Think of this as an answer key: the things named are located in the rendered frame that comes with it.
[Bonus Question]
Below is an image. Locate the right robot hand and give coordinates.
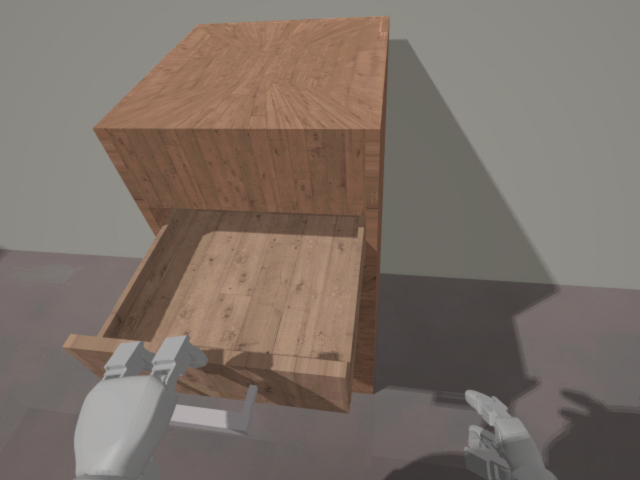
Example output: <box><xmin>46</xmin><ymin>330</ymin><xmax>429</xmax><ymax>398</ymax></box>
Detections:
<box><xmin>464</xmin><ymin>390</ymin><xmax>545</xmax><ymax>480</ymax></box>

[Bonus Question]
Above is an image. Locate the cabinet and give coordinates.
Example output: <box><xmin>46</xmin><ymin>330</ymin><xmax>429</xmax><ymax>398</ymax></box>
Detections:
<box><xmin>93</xmin><ymin>16</ymin><xmax>390</xmax><ymax>394</ymax></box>

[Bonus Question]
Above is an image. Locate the drawer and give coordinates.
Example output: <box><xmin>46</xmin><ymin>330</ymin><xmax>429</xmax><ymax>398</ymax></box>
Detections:
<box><xmin>62</xmin><ymin>208</ymin><xmax>366</xmax><ymax>414</ymax></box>

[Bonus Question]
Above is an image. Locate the handle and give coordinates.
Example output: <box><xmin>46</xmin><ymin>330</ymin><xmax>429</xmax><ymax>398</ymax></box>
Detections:
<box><xmin>169</xmin><ymin>385</ymin><xmax>258</xmax><ymax>436</ymax></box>

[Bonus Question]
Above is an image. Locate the left robot hand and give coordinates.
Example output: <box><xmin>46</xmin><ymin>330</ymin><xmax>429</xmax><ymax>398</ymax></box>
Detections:
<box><xmin>74</xmin><ymin>335</ymin><xmax>208</xmax><ymax>480</ymax></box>

